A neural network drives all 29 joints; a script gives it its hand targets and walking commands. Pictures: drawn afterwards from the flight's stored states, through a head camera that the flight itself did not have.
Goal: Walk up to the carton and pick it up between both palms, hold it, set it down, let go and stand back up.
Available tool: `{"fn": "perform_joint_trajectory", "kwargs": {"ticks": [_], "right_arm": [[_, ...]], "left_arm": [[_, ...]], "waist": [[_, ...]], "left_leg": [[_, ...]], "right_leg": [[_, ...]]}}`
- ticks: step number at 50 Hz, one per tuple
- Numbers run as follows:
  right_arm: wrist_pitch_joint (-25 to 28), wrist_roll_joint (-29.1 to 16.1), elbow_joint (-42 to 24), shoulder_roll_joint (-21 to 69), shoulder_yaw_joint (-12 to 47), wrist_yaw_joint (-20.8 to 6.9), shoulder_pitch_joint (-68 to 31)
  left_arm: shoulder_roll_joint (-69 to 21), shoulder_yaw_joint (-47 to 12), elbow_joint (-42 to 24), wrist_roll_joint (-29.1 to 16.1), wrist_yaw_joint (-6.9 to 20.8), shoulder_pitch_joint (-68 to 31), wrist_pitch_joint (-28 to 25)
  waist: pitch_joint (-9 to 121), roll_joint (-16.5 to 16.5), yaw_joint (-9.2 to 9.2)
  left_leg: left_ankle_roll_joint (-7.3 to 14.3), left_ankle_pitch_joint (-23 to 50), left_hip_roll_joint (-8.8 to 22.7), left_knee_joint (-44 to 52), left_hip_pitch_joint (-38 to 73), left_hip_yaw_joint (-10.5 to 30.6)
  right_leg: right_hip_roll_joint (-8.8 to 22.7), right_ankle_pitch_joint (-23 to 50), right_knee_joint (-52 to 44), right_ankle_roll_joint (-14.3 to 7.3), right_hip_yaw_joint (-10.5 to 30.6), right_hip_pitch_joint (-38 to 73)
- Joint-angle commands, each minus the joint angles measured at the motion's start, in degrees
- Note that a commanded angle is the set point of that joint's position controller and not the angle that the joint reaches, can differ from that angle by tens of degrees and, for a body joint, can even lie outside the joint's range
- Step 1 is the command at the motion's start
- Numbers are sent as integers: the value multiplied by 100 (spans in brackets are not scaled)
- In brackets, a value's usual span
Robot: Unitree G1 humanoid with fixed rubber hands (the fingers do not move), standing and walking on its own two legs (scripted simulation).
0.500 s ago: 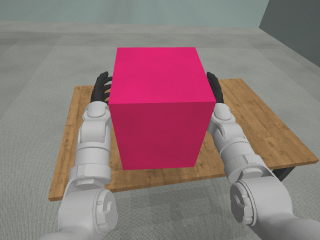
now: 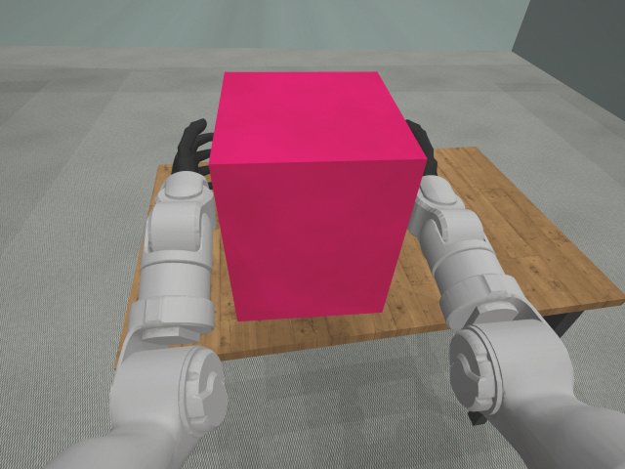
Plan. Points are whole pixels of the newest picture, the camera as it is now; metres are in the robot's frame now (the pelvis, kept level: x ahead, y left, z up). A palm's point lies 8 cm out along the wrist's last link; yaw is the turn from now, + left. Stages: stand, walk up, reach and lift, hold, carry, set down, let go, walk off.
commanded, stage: reach and lift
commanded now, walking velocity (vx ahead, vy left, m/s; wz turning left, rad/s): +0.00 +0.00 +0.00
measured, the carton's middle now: (306, 197) +0.41 -0.01 +0.18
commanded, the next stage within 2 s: hold in 0.88 s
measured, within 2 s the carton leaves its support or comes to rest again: neither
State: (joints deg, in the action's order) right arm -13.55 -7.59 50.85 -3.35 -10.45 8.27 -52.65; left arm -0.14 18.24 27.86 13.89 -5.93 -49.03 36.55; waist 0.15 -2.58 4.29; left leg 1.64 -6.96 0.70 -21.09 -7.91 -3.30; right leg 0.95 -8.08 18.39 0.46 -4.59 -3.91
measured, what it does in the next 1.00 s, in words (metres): stands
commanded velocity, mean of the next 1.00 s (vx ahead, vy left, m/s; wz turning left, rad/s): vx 0.00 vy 0.00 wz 0.00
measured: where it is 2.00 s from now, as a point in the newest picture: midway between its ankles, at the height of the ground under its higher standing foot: outside the picture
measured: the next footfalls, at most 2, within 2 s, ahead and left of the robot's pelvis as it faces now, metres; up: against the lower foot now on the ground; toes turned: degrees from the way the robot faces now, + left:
none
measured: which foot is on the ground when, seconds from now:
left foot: down 0.00-1.00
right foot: down 0.00-1.00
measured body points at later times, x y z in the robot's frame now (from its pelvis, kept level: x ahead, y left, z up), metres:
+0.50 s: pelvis +0.02 -0.01 +0.00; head -0.03 +0.01 +0.45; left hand +0.43 +0.13 +0.22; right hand +0.42 -0.17 +0.23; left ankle +0.06 +0.10 -0.75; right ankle +0.03 -0.12 -0.75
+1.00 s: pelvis +0.04 -0.01 +0.00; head -0.03 +0.00 +0.44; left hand +0.42 +0.13 +0.24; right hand +0.42 -0.16 +0.25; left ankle +0.06 +0.10 -0.75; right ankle +0.03 -0.12 -0.75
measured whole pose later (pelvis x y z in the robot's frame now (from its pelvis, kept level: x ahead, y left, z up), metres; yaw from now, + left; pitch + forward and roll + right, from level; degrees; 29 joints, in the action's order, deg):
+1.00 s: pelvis +0.04 -0.01 +0.00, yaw +1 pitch -7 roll -1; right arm -29.7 -20.4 33.7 -6.9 1.7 16.7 -50.6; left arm -0.2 19.4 12.0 12.1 -3.0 -43.4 47.9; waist 2.2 0.3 6.2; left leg 0.3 -11.3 1.7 -23.4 -4.6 -2.2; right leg -0.2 -11.2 17.7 0.0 -5.4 1.1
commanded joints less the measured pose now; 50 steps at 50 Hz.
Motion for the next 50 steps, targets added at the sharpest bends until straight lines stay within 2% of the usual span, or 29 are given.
{"fn": "perform_joint_trajectory", "kwargs": {"ticks": [1,4,8,10,14,20,22,26,28,32,35,39,43,45,50], "right_arm": [[132,-427,-1621,3610,1623,-593,-5281],[17,-561,-1676,3574,1686,-575,-5358],[-185,-743,-1566,3641,1817,-490,-5363],[-199,-929,-1807,3707,2004,-446,-5410],[-293,-1294,-2416,3844,2381,-314,-5472],[-708,-1410,-2243,3829,2412,-140,-5080],[-761,-1517,-2467,3877,2488,-96,-5131],[-877,-1897,-3176,3909,2903,49,-5096],[-1017,-1999,-3310,3876,3041,153,-4906],[-1207,-1982,-3372,3782,3022,234,-4680],[-1260,-2048,-3612,3800,3122,277,-4624],[-1349,-2164,-3812,3717,3190,302,-4605],[-1419,-2043,-3708,3622,3046,292,-4618],[-1432,-2059,-3725,3635,3071,292,-4612],[-1486,-2073,-3664,3678,3062,277,-4880]], "left_arm": [[-3704,-2516,-857,-814,695,-5050,-413],[-3649,-2452,-734,-866,707,-5021,-358],[-3456,-2126,-539,-689,766,-4892,-242],[-3484,-2217,-710,-759,785,-4899,-238],[-3643,-2674,-1360,-1075,752,-5179,-299],[-3396,-2606,-1279,-1031,857,-5090,-130],[-3431,-2620,-1396,-1076,895,-5099,-111],[-3401,-2803,-1911,-1185,898,-4911,-28],[-3341,-2820,-2133,-1165,931,-4739,74],[-3213,-2748,-2167,-1113,1029,-4605,238],[-3161,-2775,-2354,-1110,1081,-4518,309],[-3219,-2970,-2779,-1196,1083,-4598,409],[-3140,-2879,-2555,-1096,1099,-4537,531],[-3116,-2895,-2598,-1136,1120,-4540,543],[-3121,-2785,-2421,-1082,1118,-4651,613]], "waist": [[3251,581,135],[3282,586,126],[2931,360,-6],[3153,385,-9],[3680,539,135],[2969,449,207],[3174,497,217],[3658,493,213],[3550,486,219],[3188,378,242],[3253,369,239],[3272,574,279],[3030,489,251],[3105,426,263],[3012,380,146]], "left_leg": [[-208,-5,-55,326,1309,353],[-220,113,-83,253,1297,354],[-132,32,-140,301,1067,306],[-162,457,-176,188,1131,312],[-312,1173,-228,-91,1444,367],[-280,665,-257,88,1065,397],[-292,761,-283,46,1039,377],[-366,1680,-352,-228,1325,454],[-384,1796,-367,-256,1340,456],[-392,1583,-360,-122,1272,419],[-396,1809,-373,-168,1346,416],[-482,2156,-352,-262,1539,452],[-465,1782,-333,-164,1434,407],[-442,1785,-342,-155,1448,392],[-394,1543,-338,-90,1303,376]], "right_leg": [[-393,-99,-294,123,29,-85],[-412,-73,-300,126,36,-149],[-410,-17,-316,222,86,7],[-427,403,-248,248,109,141],[-497,1041,-166,271,135,226],[-454,798,-244,352,175,193],[-455,954,-189,379,195,352],[-513,2063,-38,444,217,672],[-535,2260,-13,488,215,763],[-553,2045,-107,494,204,731],[-556,2411,-39,515,205,851],[-590,2500,-32,461,183,728],[-577,2118,-127,448,188,627],[-581,2215,-127,435,201,735],[-584,1977,-125,442,218,692]]}}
